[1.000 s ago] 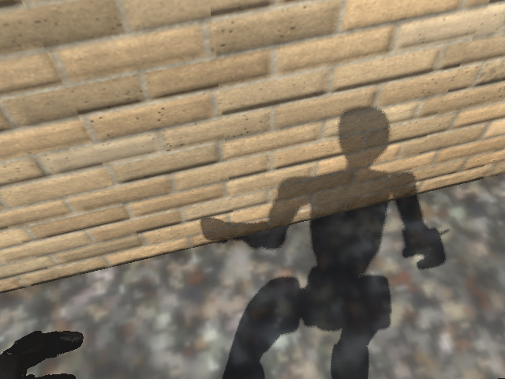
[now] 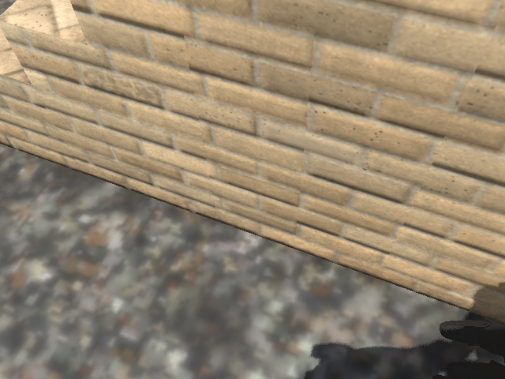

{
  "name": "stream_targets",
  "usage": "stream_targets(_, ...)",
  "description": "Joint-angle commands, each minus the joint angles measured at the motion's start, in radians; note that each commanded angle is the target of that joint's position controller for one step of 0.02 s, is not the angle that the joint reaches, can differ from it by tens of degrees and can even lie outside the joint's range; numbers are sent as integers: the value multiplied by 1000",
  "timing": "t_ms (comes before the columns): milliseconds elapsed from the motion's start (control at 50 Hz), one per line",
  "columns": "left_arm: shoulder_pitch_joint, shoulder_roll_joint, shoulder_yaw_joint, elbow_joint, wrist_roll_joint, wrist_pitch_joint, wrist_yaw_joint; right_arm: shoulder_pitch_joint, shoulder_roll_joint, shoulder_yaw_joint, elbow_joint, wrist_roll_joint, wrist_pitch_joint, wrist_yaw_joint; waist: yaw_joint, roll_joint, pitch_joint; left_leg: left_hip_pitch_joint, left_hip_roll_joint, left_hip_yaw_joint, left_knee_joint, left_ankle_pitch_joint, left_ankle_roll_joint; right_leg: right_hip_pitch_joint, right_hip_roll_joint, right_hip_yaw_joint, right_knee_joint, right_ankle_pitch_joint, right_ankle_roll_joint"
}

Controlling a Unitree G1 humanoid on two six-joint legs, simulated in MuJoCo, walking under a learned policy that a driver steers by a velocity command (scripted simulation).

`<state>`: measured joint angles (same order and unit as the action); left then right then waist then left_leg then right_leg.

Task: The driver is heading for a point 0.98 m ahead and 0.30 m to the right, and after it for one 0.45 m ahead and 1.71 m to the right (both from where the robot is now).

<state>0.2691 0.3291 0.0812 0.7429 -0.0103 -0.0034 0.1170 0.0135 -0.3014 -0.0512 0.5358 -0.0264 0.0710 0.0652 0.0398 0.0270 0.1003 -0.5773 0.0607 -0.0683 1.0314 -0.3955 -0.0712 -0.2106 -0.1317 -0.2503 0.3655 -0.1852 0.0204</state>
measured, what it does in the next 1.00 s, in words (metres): walks ahead, turning right: left foot, then right foot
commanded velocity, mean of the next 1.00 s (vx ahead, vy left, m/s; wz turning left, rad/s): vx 0.23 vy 0.10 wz -0.66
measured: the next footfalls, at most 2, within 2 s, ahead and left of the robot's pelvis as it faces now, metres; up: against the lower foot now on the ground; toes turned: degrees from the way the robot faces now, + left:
left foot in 0.20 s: +0.06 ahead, +0.27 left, +0.00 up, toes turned -5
right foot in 0.84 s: +0.19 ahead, -0.02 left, +0.00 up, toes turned -36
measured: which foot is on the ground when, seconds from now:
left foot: up 0.00-0.18, down 0.20-0.82, up 0.84-1.00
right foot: down 0.00-0.18, up 0.20-0.82, down 0.84-1.00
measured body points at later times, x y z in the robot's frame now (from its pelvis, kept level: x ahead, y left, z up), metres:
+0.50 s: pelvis +0.05 +0.19 -0.01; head +0.10 +0.18 +0.44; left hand +0.27 +0.44 -0.11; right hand +0.13 -0.12 -0.10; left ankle +0.02 +0.28 -0.75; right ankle +0.05 +0.09 -0.68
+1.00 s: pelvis +0.16 +0.09 -0.01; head +0.21 +0.04 +0.43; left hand +0.45 +0.25 -0.11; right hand +0.14 -0.24 -0.10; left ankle +0.24 +0.25 -0.65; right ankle +0.16 +0.01 -0.75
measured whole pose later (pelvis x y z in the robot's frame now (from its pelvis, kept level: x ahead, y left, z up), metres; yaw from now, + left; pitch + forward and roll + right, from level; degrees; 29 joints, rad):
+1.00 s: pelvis +0.16 +0.09 -0.01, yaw -42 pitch +2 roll +0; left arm 0.21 0.35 0.11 0.69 -0.03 -0.02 0.01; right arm 0.06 -0.30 -0.04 0.63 -0.03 -0.07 -0.05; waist 0.03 0.01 0.13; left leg -0.51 0.02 -0.12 1.17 -0.43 -0.09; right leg -0.32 0.12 0.06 0.41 -0.11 -0.10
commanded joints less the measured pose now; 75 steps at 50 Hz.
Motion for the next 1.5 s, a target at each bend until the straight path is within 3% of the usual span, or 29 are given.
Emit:
stream_targets(20,144,276,82,26,3,-18,32,15,-49,-11,-85,-12,1,17,-27,-122,-156,-229,43,-157,0,-66,30,387,-401,389,-135,185,-211)
stream_targets(160,34,244,72,24,-17,6,-10,295,-38,-21,92,-4,-23,27,-128,-236,-99,538,-80,103,-676,162,99,-24,-173,179,-67,278,-62)
stream_targets(200,78,98,22,18,31,10,-34,383,-156,-51,129,-11,-20,5,-124,86,-157,817,75,-42,-620,691,139,-303,10,108,361,-340,13)
stream_targets(220,90,69,13,-29,42,15,-29,344,-271,-72,94,-53,-35,0,-96,240,-177,679,223,-162,-645,716,307,-469,111,102,585,-499,34)
stream_targets(240,59,109,14,-33,15,17,-20,302,-236,-72,81,-59,-54,-4,-98,250,-184,579,212,-149,-685,665,344,-447,70,208,744,-492,16)
stream_targets(320,142,146,26,7,17,47,-11,67,-97,-38,56,-15,-78,-40,69,144,-140,469,192,22,-693,868,275,-407,57,261,905,-266,32)
stream_targets(400,25,153,24,-85,-5,88,-65,54,-111,-48,53,33,-115,-88,44,-5,-116,614,380,-54,-703,993,248,-496,6,389,791,-169,50)
stream_targets(500,-112,102,12,-177,-8,99,-131,76,-149,-63,66,12,-90,-119,-38,58,-87,664,300,126,-726,832,245,-463,16,254,615,-140,72)
stream_targets(520,-234,122,9,-188,58,109,-183,316,-144,-62,146,-4,-99,-91,-165,74,-222,771,334,-4,-877,-108,200,-550,50,188,737,-54,-6)
stream_targets(580,-263,98,25,-165,29,92,-221,310,-149,-54,176,-11,-118,-88,-140,22,-23,854,339,-3,-902,-117,88,-817,47,300,814,27,-41)
stream_targets(620,-224,74,19,-114,33,65,-209,347,-126,-45,215,-23,-144,-81,-118,-8,3,830,283,140,-891,177,71,-727,30,241,805,46,-54)
stream_targets(640,-227,60,18,-150,-82,7,-176,306,-127,-54,190,-1,-140,-108,-112,39,35,834,234,191,-875,365,84,-732,-17,278,767,35,-44)
stream_targets(660,-258,47,7,-136,-99,-28,-164,262,-129,-51,189,-6,-136,-118,-109,61,38,778,211,239,-863,557,92,-674,-7,247,714,46,-28)
stream_targets(720,-315,15,-2,-175,-59,-61,-145,163,-188,-77,142,-5,-107,-123,-77,67,12,585,138,389,-770,1099,94,-362,89,86,443,7,-16)
stream_targets(800,-76,128,52,-144,-36,5,-142,129,-223,-98,131,87,-113,-83,73,199,-171,661,217,353,-483,1392,132,-101,146,99,298,-53,-115)
stream_targets(840,189,216,107,-62,-22,2,-126,64,-109,-68,92,74,-124,-79,199,32,-223,333,115,303,-37,624,77,323,165,214,35,157,-222)
stream_targets(860,115,284,108,-52,1,-17,-104,50,34,-24,50,1,-147,-83,74,-223,-117,-38,-20,259,219,-194,17,438,64,420,140,788,-240)
stream_targets(880,45,357,114,-133,60,-45,-115,141,-6,-12,-2,-7,-180,-91,-5,-183,-398,-189,-155,52,411,-288,-38,572,-181,914,33,830,-524)
stream_targets(900,60,326,125,-87,62,-7,-114,212,-80,-26,85,-2,-139,-87,17,12,-341,-95,-27,-39,358,-150,4,441,-182,786,-12,658,-440)
stream_targets(920,-99,268,107,-186,-5,-45,-109,131,-149,-34,22,5,-174,-104,-17,-30,-294,-128,-73,-94,315,-112,-16,352,-115,810,-79,502,-443)
stream_targets(960,-212,194,74,-187,-42,-49,-108,156,-175,-36,43,-6,-161,-125,-94,14,-209,-67,-30,-111,169,-37,-31,172,-70,715,-74,487,-349)
stream_targets(1060,-196,129,35,-158,2,-29,-83,161,-57,8,80,-2,-122,-130,-69,-99,-285,202,-50,44,-112,139,-41,-47,19,412,14,705,-225)
stream_targets(1180,-187,53,-23,-115,62,-22,-109,46,-72,16,88,21,-115,-108,-17,-190,-207,320,-2,50,-301,156,28,-99,-15,404,-21,63,-211)
stream_targets(1200,-248,104,-9,-116,32,-20,-92,-30,-115,5,56,30,-116,-116,-17,-176,-73,193,-5,47,-352,117,35,-81,-58,467,13,179,-224)
stream_targets(1260,-177,117,-4,-100,0,3,-51,30,-133,3,63,30,-141,-103,-23,-132,-136,146,0,24,-498,199,74,106,-86,484,154,490,-198)
stream_targets(1340,-355,81,-4,-226,38,-13,-33,183,-223,-43,131,7,-155,-89,-88,247,-189,444,240,-503,-661,708,361,-277,239,300,511,-314,20)
stream_targets(1380,-323,74,-5,-234,29,-8,-41,226,-237,-63,146,1,-177,-87,-90,166,-248,615,232,-529,-642,787,374,-445,235,411,752,-435,55)
stream_targets(1420,-289,58,-7,-236,19,-8,-36,104,-244,-85,106,48,-174,-108,-33,73,-249,582,174,-433,-617,757,280,-419,195,446,626,-332,69)
stream_targets(1500,-297,18,-15,-228,14,-2,-37,95,-217,-97,81,52,-120,-128,-58,104,-280,527,97,-411,-632,546,221,-296,250,379,404,-212,66)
